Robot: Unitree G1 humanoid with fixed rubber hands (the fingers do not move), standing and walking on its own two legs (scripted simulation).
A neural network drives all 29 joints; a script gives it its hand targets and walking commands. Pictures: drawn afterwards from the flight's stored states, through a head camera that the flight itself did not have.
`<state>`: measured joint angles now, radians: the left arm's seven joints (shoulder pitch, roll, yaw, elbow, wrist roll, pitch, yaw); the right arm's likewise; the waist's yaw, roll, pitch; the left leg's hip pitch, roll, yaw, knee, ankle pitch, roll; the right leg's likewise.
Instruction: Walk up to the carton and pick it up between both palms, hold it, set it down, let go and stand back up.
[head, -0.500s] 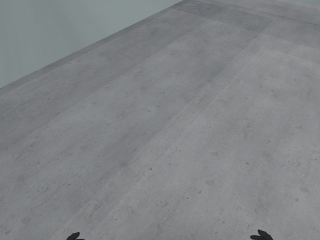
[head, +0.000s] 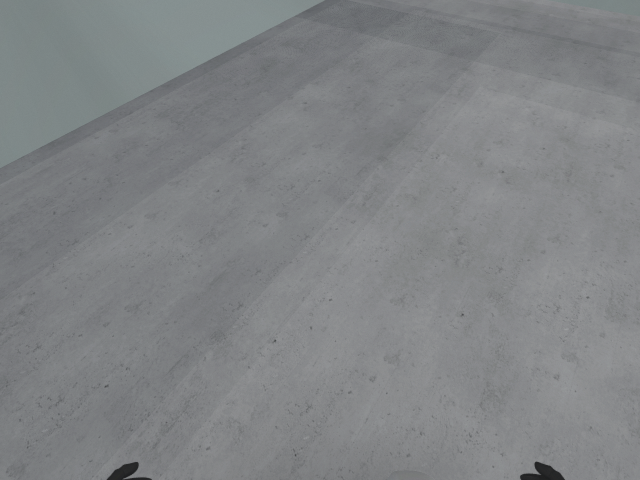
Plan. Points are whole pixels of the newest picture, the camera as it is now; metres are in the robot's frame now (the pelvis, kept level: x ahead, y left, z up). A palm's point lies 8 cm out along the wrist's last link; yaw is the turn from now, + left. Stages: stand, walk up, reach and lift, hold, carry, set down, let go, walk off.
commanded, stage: walk up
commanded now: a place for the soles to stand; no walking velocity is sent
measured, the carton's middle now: out of the picture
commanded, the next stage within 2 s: none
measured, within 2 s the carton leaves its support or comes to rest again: neither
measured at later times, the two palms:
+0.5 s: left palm (269, 440) +0.18 +0.09 -0.08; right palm out of the picture +0.19 -0.51 -0.11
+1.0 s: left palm (460, 291) +0.42 -0.21 -0.09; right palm out of the picture +0.33 -0.80 -0.10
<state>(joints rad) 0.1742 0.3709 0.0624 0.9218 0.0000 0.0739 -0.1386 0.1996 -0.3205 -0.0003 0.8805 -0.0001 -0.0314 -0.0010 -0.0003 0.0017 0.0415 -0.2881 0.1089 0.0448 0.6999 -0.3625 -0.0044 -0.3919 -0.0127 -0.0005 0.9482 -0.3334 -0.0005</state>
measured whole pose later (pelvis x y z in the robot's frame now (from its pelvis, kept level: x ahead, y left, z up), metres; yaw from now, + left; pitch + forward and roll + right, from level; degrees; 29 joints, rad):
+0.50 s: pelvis +0.10 -0.20 +0.01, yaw -8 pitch +6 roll +4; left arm 0.32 0.34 0.08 0.84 0.00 0.04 -0.08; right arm 0.08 -0.40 0.00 0.89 0.00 -0.03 -0.01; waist 0.00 0.02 0.01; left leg -0.51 -0.03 0.09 0.80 -0.40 -0.02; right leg -0.18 0.13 -0.01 0.51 -0.40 -0.01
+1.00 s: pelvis +0.30 -0.47 +0.01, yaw -20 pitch +7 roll +3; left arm 0.36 0.32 0.09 0.80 0.00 0.00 -0.05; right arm 0.05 -0.40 0.00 0.92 0.00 -0.06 0.00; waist 0.00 -0.02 0.00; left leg -0.58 0.01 0.06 1.18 -0.46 -0.04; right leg -0.25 0.04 0.01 0.57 -0.44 -0.07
